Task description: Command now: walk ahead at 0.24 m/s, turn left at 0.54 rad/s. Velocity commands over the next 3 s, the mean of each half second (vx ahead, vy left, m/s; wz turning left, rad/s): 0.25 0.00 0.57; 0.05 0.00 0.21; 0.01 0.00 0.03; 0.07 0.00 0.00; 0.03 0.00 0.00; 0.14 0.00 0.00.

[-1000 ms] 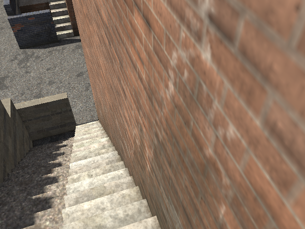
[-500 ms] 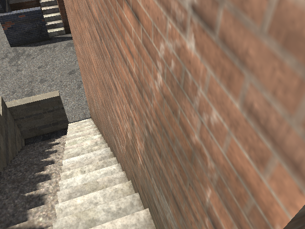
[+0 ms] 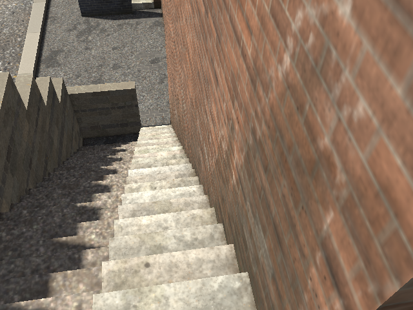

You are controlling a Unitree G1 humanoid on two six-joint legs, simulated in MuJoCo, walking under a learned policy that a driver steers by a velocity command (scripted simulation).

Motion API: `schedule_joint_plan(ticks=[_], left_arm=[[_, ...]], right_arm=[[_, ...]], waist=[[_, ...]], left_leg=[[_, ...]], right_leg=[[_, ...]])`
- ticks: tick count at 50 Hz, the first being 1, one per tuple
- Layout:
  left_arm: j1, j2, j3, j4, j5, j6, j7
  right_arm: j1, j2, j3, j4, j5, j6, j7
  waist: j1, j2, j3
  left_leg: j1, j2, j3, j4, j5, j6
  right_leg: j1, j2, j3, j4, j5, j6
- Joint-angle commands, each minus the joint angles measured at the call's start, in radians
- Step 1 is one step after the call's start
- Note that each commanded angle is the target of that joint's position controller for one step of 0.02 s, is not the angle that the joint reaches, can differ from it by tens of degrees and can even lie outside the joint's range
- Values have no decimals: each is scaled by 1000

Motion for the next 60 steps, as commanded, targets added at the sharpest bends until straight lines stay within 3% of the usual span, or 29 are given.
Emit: schedule_joint_plan(ticks=[1, 3, 5, 9, 11, 12, 13, 14, 15, 18, 23, 24, 27, 29, 30, 31, 32, 35, 36, 37, 40, 41, 44, 45, 46, 49, 53, 59, 60], left_arm=[[7, 79, 12, -67, 22, -9, -11], [62, 49, -8, -62, 52, -29, -17], [-16, 17, -27, -105, 20, -46, -16], [-121, -5, -57, -165, 7, -60, -50], [-40, 31, -45, -162, 7, -83, -52], [43, 86, -32, -148, 6, -93, -48], [220, 185, 2, -104, 21, -93, -23], [327, 256, 35, -59, 32, -81, -23], [224, 223, 32, -80, 19, -87, -24], [-20, 77, -13, -208, -38, -91, -25], [-68, 204, 32, -231, 5, -106, 11], [32, 82, 3, -144, -107, -30, 11], [52, 136, 22, -122, -94, 32, -3], [48, 94, 7, -107, -50, 30, -22], [129, 3, -24, -151, -41, 48, -22], [191, 94, 4, -92, -163, 87, 5], [134, 134, 14, -85, -162, 124, 7], [115, 124, 35, -41, -56, 185, 21], [270, 101, -6, -31, -16, 47, -9], [301, 67, -24, 15, -21, -7, -38], [336, 27, -58, 52, -49, -24, -87], [211, 36, -19, 48, -64, 61, -72], [334, -6, -34, 83, -29, 120, -67], [283, 13, -33, 75, -2, 109, -58], [173, 10, -40, 53, -31, 106, -37], [189, 34, -33, 99, -41, 95, 17], [286, 5, -33, 131, -58, 86, 63], [283, -6, -14, 148, -50, 92, 62], [284, 45, -24, 141, -53, 26, -7]], right_arm=[[-170, -138, -10, -139, 31, -61, 4], [-151, -95, 14, -167, 41, -70, -12], [-94, -90, 26, -175, 55, -94, -42], [-11, -217, -24, -187, 61, -74, -41], [-35, -166, -13, -198, 52, -43, -21], [-4, -112, 7, -191, 40, -41, -19], [-79, -14, 41, -298, 44, -51, -16], [-104, -42, 29, -324, 27, -65, -15], [-116, -75, 18, -303, 21, -75, -25], [-122, -100, 12, -274, -25, -51, -51], [-112, -69, 37, -271, -6, -29, 36], [-188, -42, 11, -319, 74, 39, 25], [-22, -43, 9, -292, 36, 77, 11], [138, -147, -35, -265, 37, 67, -16], [85, -221, -28, -322, 48, 66, -40], [101, -340, -81, -307, 52, 93, 2], [-23, -332, -82, -325, 56, 111, 10], [-206, -152, -15, -357, 62, 92, -10], [-199, -81, 39, -352, 86, -40, 23], [-251, 10, 70, -342, 95, -87, 39], [-367, -79, 75, -316, 80, -101, 23], [-64, -202, -25, -209, 108, -11, -16], [-99, -84, 1, -204, 92, 80, -50], [-60, -20, 12, -224, 84, 97, -66], [-50, 26, 34, -240, 97, 103, -76], [-92, -8, 23, -226, 35, 73, -98], [-60, -31, 14, -192, 53, 53, -108], [-22, -24, 6, -160, 52, 51, -128], [-150, 43, 29, -198, 23, 6, -49]], waist=[[58, 98, -38], [61, 86, -27], [3, 97, -32], [-86, 115, -45], [-13, 86, -77], [28, 50, -144], [103, -245, -223], [140, -192, -162], [95, -22, -80], [27, -84, -86], [1, -54, -76], [46, -61, 21], [5, -165, -96], [-98, 73, -121], [-4, 348, -151], [-12, 167, -288], [22, 160, -236], [69, 210, -124], [72, 425, -107], [94, 274, -114], [127, 77, -111], [-6, 217, -122], [56, 177, -67], [-25, -11, -45], [-52, -205, 42], [5, -126, 27], [54, -53, -15], [59, 19, -2], [68, -41, -75]], left_leg=[[-124, 248, -451, -394, -232, 135], [-140, 206, -399, -408, -229, 94], [-37, 157, -360, -436, -175, 89], [135, 160, -423, -381, -63, 138], [108, 139, -486, -257, 16, 139], [-6, 77, -457, -148, 57, 78], [-358, -50, -235, 128, 2, -59], [-644, -47, -137, 380, -282, -142], [-662, 44, -81, 515, -243, -175], [-442, 103, -13, 615, -109, -204], [-271, 160, 62, 496, 68, -229], [-314, 169, -12, 189, 236, -153], [5, 56, 104, 52, 245, -103], [365, 83, -40, -172, 638, -90], [374, 381, -395, -177, 1172, -8], [230, 403, -368, -62, 1157, 109], [74, 342, -347, -156, 763, 110], [-129, 300, -345, -294, 163, 58], [-218, 324, -393, -361, -169, 64], [-234, 301, -417, -345, -314, 1], [-352, 191, -188, -288, -251, -142], [-96, 189, -163, -289, 14, -58], [-92, 212, -192, -153, 186, -29], [-80, 133, -112, -34, 155, -60], [-66, 81, -54, -84, 36, -86], [48, 106, -70, -178, 221, -95], [51, 121, -83, -260, 263, -107], [37, 123, -80, -278, 262, -110], [-2, 52, 58, -96, 177, -132]], right_leg=[[-108, 17, 120, 304, 36, -12], [-56, 4, 85, 243, 50, -36], [26, -5, 13, -88, 6, -4], [206, 67, -22, -531, -106, -19], [410, 8, 11, -746, 123, -87], [613, -97, 61, -703, 298, -159], [905, -321, 344, -609, 572, -396], [979, -479, 569, -691, 631, -541], [861, -488, 443, -725, 575, -497], [560, -339, 185, -827, 459, -387], [396, -234, -105, -766, 565, -283], [477, -171, -175, -681, 597, -195], [384, -189, -151, -519, 582, -160], [97, -73, -247, -184, 209, -33], [-18, -27, -151, 73, -401, -5], [71, -29, 22, 245, -372, 15], [74, -10, 34, 267, -269, 9], [90, 15, 88, 214, -121, -61], [56, -16, 117, 433, -122, 16], [61, -33, 140, 408, -102, 35], [321, -38, -23, -46, -143, 99], [277, 50, -74, -211, -203, 7], [367, 17, 22, -530, 84, -74], [289, -77, 171, -612, 103, -109], [125, -175, 327, -743, 79, -132], [199, -113, 207, -765, -39, -124], [337, -75, 130, -712, 44, -129], [338, -67, 104, -709, 31, -141], [371, -40, 118, -750, 16, -204]])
